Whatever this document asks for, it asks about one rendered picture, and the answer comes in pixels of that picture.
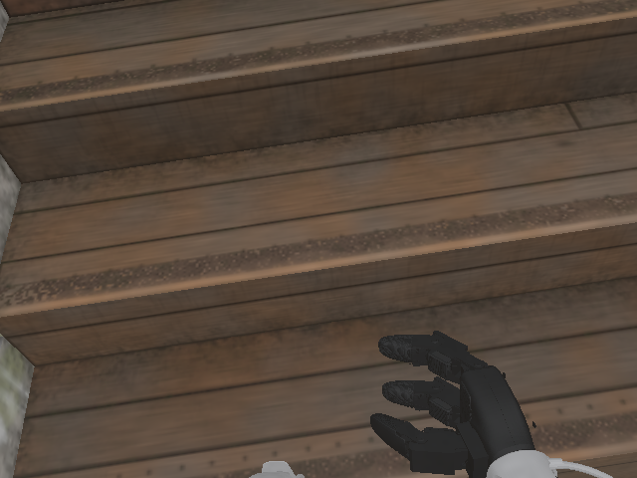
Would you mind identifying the robot right forearm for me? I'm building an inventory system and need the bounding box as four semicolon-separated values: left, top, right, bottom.
486;450;558;478

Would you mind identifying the robot right hand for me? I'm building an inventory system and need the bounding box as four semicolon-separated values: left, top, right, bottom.
370;331;536;478

